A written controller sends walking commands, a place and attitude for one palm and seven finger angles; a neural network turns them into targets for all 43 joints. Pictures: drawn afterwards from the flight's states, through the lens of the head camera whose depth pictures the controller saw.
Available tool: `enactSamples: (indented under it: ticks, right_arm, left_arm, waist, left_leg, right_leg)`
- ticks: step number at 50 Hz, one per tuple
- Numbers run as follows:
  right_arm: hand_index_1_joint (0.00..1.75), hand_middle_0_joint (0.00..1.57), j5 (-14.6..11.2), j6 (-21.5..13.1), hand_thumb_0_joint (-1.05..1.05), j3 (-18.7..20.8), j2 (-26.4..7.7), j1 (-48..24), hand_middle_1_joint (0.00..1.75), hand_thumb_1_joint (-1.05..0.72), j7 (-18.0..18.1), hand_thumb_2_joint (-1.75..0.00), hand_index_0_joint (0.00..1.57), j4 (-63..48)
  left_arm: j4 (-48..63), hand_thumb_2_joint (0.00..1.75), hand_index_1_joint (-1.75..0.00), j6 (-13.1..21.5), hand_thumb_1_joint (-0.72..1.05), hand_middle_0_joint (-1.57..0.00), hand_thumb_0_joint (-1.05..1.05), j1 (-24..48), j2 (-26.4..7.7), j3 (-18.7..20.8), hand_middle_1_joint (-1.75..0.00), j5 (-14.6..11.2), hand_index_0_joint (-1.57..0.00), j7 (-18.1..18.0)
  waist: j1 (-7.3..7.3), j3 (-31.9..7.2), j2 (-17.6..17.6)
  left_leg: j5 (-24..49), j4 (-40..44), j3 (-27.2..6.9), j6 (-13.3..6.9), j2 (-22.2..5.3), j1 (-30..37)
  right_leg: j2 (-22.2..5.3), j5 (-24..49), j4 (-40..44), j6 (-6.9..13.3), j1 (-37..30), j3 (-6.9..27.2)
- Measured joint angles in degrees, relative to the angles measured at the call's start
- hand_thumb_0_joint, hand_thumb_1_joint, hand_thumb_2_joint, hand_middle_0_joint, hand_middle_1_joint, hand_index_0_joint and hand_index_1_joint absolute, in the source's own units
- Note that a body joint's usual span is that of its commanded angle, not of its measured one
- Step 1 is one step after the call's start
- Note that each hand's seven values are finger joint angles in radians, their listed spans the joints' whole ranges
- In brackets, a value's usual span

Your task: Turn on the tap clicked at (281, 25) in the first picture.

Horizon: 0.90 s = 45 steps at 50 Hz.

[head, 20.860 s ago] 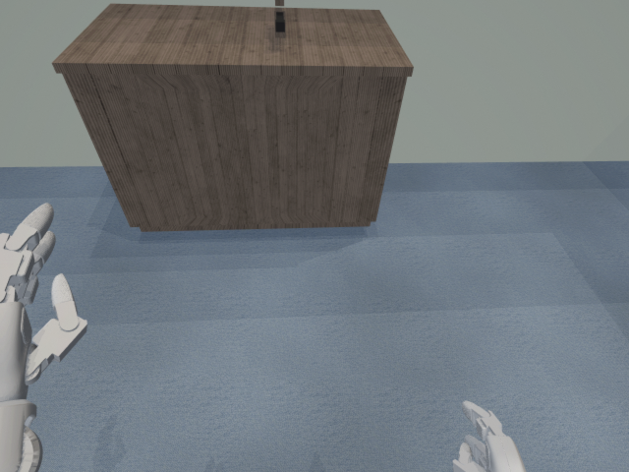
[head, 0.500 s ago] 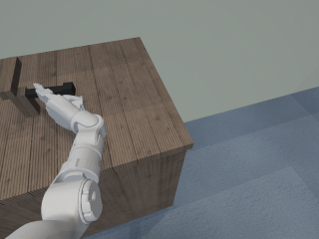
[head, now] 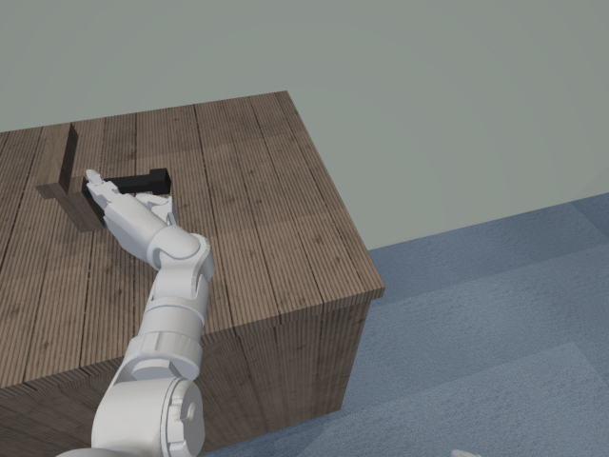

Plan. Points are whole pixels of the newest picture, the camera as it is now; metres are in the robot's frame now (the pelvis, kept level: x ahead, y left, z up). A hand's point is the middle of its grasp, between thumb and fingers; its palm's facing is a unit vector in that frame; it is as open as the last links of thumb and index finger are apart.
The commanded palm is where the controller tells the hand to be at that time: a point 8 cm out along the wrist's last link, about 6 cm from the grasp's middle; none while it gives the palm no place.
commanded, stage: lift the hand up off the lever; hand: left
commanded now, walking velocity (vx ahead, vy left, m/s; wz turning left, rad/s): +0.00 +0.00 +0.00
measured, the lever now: (160, 181) +0.49 +0.23 +0.10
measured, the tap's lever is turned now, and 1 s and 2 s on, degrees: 83 83 83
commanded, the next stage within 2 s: draw the hand back beside the body in 1.86 s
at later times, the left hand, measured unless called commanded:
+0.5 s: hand (157, 200) +0.42 +0.21 +0.12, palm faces +0.81 -0.58 -0.10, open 7.8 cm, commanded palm +0.37 +0.21 +0.13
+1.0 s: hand (155, 194) +0.40 +0.20 +0.15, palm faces +0.79 -0.61 -0.07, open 7.8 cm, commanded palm +0.36 +0.21 +0.15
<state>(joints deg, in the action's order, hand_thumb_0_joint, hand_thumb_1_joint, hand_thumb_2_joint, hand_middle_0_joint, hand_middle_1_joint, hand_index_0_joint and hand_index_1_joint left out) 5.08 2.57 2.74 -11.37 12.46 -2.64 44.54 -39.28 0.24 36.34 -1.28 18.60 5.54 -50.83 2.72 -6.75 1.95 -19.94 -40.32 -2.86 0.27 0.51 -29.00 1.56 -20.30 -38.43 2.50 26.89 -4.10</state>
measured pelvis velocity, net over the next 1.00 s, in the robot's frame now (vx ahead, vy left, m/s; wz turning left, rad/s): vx -0.01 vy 0.00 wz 0.00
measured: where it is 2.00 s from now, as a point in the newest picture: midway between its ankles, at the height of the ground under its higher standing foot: outside the picture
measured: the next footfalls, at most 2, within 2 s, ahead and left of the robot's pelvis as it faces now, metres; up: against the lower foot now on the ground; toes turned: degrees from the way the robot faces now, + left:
none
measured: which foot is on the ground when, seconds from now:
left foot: down 0.00-1.00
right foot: down 0.00-1.00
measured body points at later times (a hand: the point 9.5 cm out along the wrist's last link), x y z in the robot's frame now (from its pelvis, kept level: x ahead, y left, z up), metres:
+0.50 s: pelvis -0.01 -0.01 +0.01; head +0.01 -0.01 +0.46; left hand +0.37 +0.23 +0.13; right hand +0.10 -0.25 -0.12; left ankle +0.00 +0.12 -0.72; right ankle -0.01 -0.09 -0.72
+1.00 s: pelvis -0.01 +0.00 +0.01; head -0.01 -0.01 +0.46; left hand +0.36 +0.23 +0.16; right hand +0.14 -0.23 -0.11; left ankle +0.00 +0.12 -0.72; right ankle -0.01 -0.09 -0.72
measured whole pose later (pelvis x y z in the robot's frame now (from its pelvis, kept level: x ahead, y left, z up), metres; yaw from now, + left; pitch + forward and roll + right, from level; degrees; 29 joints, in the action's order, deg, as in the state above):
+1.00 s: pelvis -0.01 +0.00 +0.01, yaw +0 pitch +4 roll +0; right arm 3.2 1.9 1.9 -11.3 8.2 -0.2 45.3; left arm -29.4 -10.2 34.6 -0.4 14.6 3.2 -49.0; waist 0.1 -4.5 2.0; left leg -16.4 -33.4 -2.8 0.3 0.7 -20.6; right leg 1.3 -17.2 -32.2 2.5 18.8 -4.0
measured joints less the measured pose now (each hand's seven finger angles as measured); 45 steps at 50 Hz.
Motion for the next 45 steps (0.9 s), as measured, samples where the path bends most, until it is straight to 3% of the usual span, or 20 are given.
enactSamples:
  ticks: [7,18,25,31,45]
  right_arm:
    - [0.3,0.2,-0.6,0.3,0.01,-0.5,-0.1,-2.0,0.3,-0.91,0.8,-0.9,0.2,-0.3]
    - [0.3,0.2,-0.8,0.3,0.01,-0.8,0.1,-2.5,0.3,-0.91,1.7,-0.9,0.2,0.0]
    - [0.3,0.2,-1.3,0.3,0.01,-0.8,-0.4,-1.2,0.3,-0.91,2.4,-0.9,0.2,0.7]
    - [0.3,0.2,-1.3,0.1,0.01,-0.3,-0.7,-0.1,0.3,-0.91,2.2,-0.9,0.2,1.0]
    - [0.3,0.2,-1.8,-0.3,0.01,-0.5,0.0,-2.6,0.3,-0.91,2.3,-0.9,0.2,0.6]
  left_arm:
    - [0.2,0.9,-0.15,-2.5,0.9,-0.15,0.02,0.6,0.6,-1.5,-0.15,-1.0,-0.15,0.4]
    - [0.2,0.9,-0.15,-3.5,0.89,-0.15,0.02,1.5,-0.8,0.3,-0.15,-0.1,-0.16,0.0]
    - [0.2,0.9,-0.15,-4.5,0.89,-0.15,0.02,1.6,-2.3,0.6,-0.15,-1.4,-0.15,1.2]
    - [3.2,0.9,-0.15,-4.8,0.9,-0.15,0.02,0.1,-1.2,0.0,-0.15,-2.0,-0.15,1.6]
    - [9.7,0.9,-0.15,-9.2,0.89,-0.15,0.02,-3.1,0.5,-2.1,-0.15,-2.3,-0.16,1.7]
  waist:
    - [-0.82,0.3,-0.1]
    - [-0.53,0.7,-0.4]
    - [-0.36,1.1,-0.2]
    - [-0.6,1.1,-0.1]
    - [-1.88,1.8,-0.1]
  left_leg:
    - [1.0,1.5,-0.3,0.1,0.2,1.4]
    - [1.8,2.4,-0.4,0.4,-0.2,2.1]
    - [2.3,3.6,-0.3,0.3,-0.2,3.2]
    - [2.4,4.4,0.1,0.2,-0.2,4.3]
    - [3.0,6.4,0.5,0.0,0.0,8.0]
  right_leg:
    - [-0.2,0.7,1.1,0.1,-1.4,-0.3]
    - [0.2,1.6,2.1,0.4,-2.0,-0.4]
    - [0.3,2.1,3.3,0.4,-3.1,-0.3]
    - [0.2,2.2,4.0,0.2,-4.0,0.2]
    - [0.0,2.9,5.9,0.0,-7.6,0.5]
